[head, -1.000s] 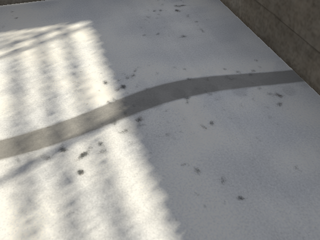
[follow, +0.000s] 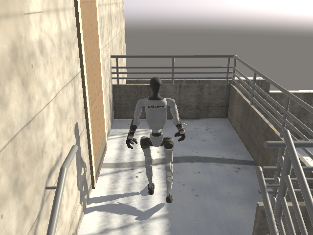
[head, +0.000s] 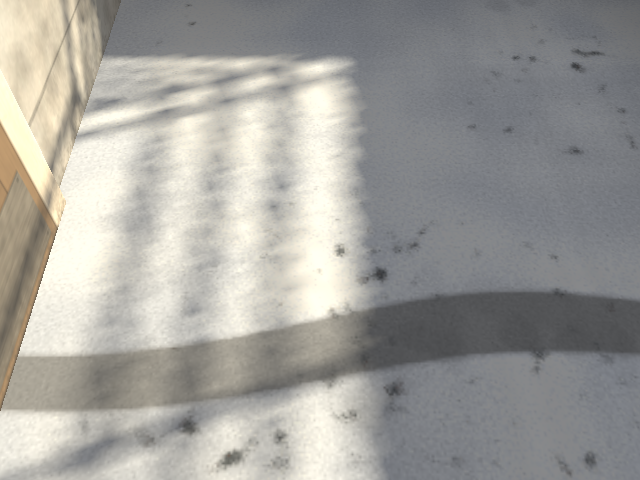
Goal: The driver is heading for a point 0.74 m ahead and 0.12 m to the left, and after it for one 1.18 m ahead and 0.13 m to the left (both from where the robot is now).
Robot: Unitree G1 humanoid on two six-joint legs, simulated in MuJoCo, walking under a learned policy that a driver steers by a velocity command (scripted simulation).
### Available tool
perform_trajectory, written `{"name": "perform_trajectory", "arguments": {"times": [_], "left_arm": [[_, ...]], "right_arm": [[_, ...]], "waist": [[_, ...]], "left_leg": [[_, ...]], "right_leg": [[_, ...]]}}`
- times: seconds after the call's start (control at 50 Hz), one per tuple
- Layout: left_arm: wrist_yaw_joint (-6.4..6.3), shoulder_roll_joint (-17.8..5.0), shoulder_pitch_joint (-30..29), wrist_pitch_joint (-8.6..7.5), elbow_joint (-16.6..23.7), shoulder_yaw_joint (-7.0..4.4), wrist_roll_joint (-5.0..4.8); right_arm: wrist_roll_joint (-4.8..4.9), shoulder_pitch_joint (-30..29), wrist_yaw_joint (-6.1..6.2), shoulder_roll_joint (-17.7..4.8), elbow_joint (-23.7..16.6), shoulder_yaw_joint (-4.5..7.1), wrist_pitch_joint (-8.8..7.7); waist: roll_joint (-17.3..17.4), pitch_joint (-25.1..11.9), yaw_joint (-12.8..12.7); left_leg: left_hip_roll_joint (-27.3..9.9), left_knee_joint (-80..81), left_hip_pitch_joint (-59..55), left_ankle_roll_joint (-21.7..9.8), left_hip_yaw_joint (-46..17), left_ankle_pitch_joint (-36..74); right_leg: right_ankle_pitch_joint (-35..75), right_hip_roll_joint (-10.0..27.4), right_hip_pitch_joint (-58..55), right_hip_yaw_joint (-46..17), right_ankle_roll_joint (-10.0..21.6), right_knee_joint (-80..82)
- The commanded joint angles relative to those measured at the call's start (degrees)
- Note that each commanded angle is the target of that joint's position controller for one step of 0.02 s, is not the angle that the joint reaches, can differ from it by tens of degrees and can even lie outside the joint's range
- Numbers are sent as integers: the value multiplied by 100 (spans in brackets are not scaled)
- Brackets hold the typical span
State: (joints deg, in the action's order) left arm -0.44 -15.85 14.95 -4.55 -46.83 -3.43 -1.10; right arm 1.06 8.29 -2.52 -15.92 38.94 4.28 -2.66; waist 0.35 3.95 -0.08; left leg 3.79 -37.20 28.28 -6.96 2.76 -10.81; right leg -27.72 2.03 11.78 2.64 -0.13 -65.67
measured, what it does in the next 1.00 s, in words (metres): walks ahead, turning left: right foot, then left foot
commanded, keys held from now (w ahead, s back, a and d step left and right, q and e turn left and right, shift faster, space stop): w+q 0.72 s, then w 0.24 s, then w+e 0.02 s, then e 0.02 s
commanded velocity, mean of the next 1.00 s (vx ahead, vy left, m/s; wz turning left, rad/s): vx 0.50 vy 0.00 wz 0.52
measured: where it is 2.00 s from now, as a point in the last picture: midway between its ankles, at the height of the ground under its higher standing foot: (245, 352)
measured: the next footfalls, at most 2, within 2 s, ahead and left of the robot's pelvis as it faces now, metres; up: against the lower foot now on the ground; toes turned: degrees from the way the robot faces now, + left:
right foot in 0.42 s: +0.44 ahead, -0.10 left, +0.00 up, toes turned +20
left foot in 0.92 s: +0.55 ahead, +0.24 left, +0.00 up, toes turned +32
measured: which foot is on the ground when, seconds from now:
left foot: down 0.00-0.42, up 0.44-0.90, down 0.92-1.00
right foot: up 0.00-0.40, down 0.42-0.94, up 0.96-1.00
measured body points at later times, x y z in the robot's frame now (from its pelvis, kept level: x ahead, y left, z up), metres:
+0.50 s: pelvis +0.30 -0.03 +0.01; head +0.32 -0.02 +0.46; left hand +0.42 +0.28 -0.06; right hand +0.44 -0.28 -0.10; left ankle +0.12 +0.05 -0.65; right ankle +0.41 -0.11 -0.72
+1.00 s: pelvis +0.50 +0.10 +0.01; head +0.53 +0.14 +0.46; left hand +0.40 +0.38 -0.12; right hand +0.80 -0.02 -0.06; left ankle +0.52 +0.22 -0.72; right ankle +0.45 -0.10 -0.64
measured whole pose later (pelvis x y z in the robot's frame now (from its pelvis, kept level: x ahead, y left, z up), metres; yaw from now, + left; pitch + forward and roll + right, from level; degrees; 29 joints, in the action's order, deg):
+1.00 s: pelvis +0.50 +0.10 +0.01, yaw +31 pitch +1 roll -1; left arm 1.9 -19.6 15.8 -5.5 -48.9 -2.3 -2.1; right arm -0.7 7.5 -1.0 -16.2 33.9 1.5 -2.1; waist -0.8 4.5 -2.3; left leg -0.1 -33.8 24.3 -2.9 0.9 -10.7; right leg -28.7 1.9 15.4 1.3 0.8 -61.2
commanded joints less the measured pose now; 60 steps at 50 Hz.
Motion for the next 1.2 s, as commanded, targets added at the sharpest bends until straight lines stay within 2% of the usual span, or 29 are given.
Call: {"name": "perform_trajectory", "arguments": {"times": [0.02,0.04,0.06,0.14,0.22,0.3,0.36,0.4,0.42,0.44,0.46,0.48,0.5,0.52,0.58,0.64,0.72,0.8,0.86,0.9,0.92,0.94,0.96,0.98,1.0,1.02,1.04,1.1,1.2], "left_arm": [[41,-648,-505,-428,856,-68,-52],[0,-718,-476,-392,815,-117,100],[10,-731,-360,-312,807,-146,134],[-19,-486,-571,-110,898,-87,241],[11,-296,-1481,-130,1104,3,194],[120,-402,-2028,-229,1269,-16,100],[189,-602,-1929,-320,1275,-108,77],[162,-761,-1227,-381,1111,-220,79],[128,-954,-551,-411,1009,-306,160],[74,-1283,374,-379,945,-380,198],[134,-1528,626,-319,714,-436,228],[132,-884,351,-288,892,-309,96],[80,-573,68,-225,950,-224,51],[70,-539,-159,-184,959,-179,113],[59,-491,-322,-237,801,-138,229],[93,-626,-327,-295,604,-187,161],[81,-863,-371,-185,476,-214,219],[169,-1169,-18,-166,210,-219,75],[209,-1417,71,-118,61,-268,-73],[167,-1454,-79,-71,30,-238,-81],[142,-1192,-11,-88,89,-122,8],[175,-579,293,-182,390,92,175],[227,-708,188,-306,342,121,-18],[273,-1146,-214,-317,470,5,-264],[252,-1115,-430,-287,554,19,-232],[196,-1041,-498,-212,515,29,-65],[155,-1044,-397,-110,512,5,28],[158,-677,-88,136,507,84,46],[172,-522,-540,259,767,94,197]], "right_arm": [[8,965,39,-811,-208,241,-144],[0,650,58,-624,-288,187,-154],[-57,522,85,-557,-373,152,-157],[-24,723,223,-781,-301,206,-173],[25,1049,333,-831,-176,212,-78],[47,1325,351,-867,-55,223,-20],[52,1312,395,-832,-40,227,35],[38,1084,396,-774,-122,218,61],[7,990,362,-540,-213,132,41],[-129,1124,352,-213,-340,5,24],[109,2050,351,-95,-430,-45,-17],[157,1904,375,-742,-216,59,0],[85,1248,385,-1055,-262,148,37],[15,912,395,-963,-333,148,59],[23,828,297,-693,-440,162,107],[17,724,274,-475,-527,116,205],[13,161,159,-356,-734,17,144],[-3,-438,65,-180,-966,-126,104],[-31,-536,65,-484,-1110,-72,129],[-168,494,100,-866,-792,100,101],[-129,1461,194,-1211,-500,253,114],[-203,2051,294,-1883,-414,370,131],[-222,2137,232,-1588,-450,220,82],[-204,1879,187,-1250,-419,102,28],[-208,1536,175,-1179,-381,72,-23],[-217,1090,173,-990,-389,9,-50],[-267,721,157,-844,-432,-45,-105],[-314,455,225,-973,-289,-40,-218],[-293,407,337,-922,0,-98,-206]], "waist": [[-209,-1109,292],[-202,-911,96],[-46,-841,-58],[34,-617,-79],[370,-509,277],[525,-456,496],[660,-473,371],[799,-684,-38],[627,-1251,-378],[-215,-2121,-629],[-2324,-2459,-130],[-1343,-1850,-289],[-774,-1105,-422],[-348,-726,-341],[-625,-416,-89],[-553,-337,-16],[-458,-235,-228],[-427,-37,-452],[-453,-65,-282],[-382,-614,405],[-212,-1137,801],[1236,-1917,687],[1415,-2619,768],[946,-1876,824],[707,-1178,633],[257,-842,412],[308,-683,183],[393,-643,-110],[623,-645,28]], "left_leg": [[-1765,2103,-3404,-1234,-3359,185],[-1552,2160,-2762,-1126,-2894,786],[-1400,2274,-2350,-1084,-2655,1149],[-1106,2397,-1635,-1052,-1995,2116],[-736,2237,-1480,-677,-1712,1538],[-886,1963,-1737,-550,-2168,935],[-1095,1505,-2235,-465,-2705,867],[-961,950,-2199,-300,-2767,1464],[-669,-12,-1841,-111,-2494,1557],[-176,-1676,-949,138,-1867,-1],[343,-3253,1141,438,-1477,-2455],[-184,-3900,1696,528,-1582,-2036],[-420,-3975,1774,571,-1324,-1414],[-600,-3838,1525,602,-1170,-1034],[-909,-3404,1000,616,-1022,-569],[-1012,-2966,1151,715,-889,-393],[-1086,-1502,1021,774,-593,461],[-881,-258,433,638,-240,429],[-642,326,139,403,-113,-20],[-312,891,-1431,140,102,220],[-451,746,-2890,18,-177,266],[-1962,856,-4873,-853,-2832,-181],[-2733,1884,-5150,-1518,-4784,-264],[-2547,2008,-4715,-1243,-3902,-278],[-2380,1960,-3996,-983,-2955,673],[-2151,1931,-3229,-769,-2213,1702],[-1978,1975,-2588,-672,-1708,2563],[-1913,2364,-1745,-641,-884,3523],[-1554,2308,-1536,-291,234,3178]], "right_leg": [[593,201,3243,-865,196,-968],[840,368,2874,-856,136,-498],[998,460,2536,-873,79,-317],[1563,397,2485,-612,-301,687],[2917,61,2271,-537,-402,2474],[3237,-192,1973,-599,-312,3407],[2694,-246,1761,-752,-106,3786],[2485,-305,818,-600,138,4099],[2519,100,-421,-867,411,4049],[2225,1155,-2032,-2028,733,3973],[832,2261,-3372,-4850,1666,4618],[-277,2187,-2921,-4779,1486,4845],[55,1900,-2182,-3642,1164,4891],[902,1639,-1429,-2936,1035,5002],[2202,1182,-507,-1683,959,5365],[2966,1189,-393,-988,1082,5544],[3365,1030,-576,-173,1064,5522],[3384,1132,-694,3,1106,5520],[4301,1374,-1251,-60,1065,5121],[5553,1112,-1082,298,827,3833],[4851,804,-264,548,589,2560],[1944,75,2018,615,178,218],[-768,-415,2877,-449,111,-949],[-586,-89,3429,-693,129,-1249],[-223,131,3453,-650,189,-952],[169,343,3124,-613,131,-490],[387,391,2644,-677,57,-134],[1090,203,2068,-669,-167,302],[2975,5,1525,-394,-240,2056]]}}
Over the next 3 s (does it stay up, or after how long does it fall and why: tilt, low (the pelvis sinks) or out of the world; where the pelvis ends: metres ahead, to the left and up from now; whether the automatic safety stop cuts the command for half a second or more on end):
stays up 0.88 0.12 0.03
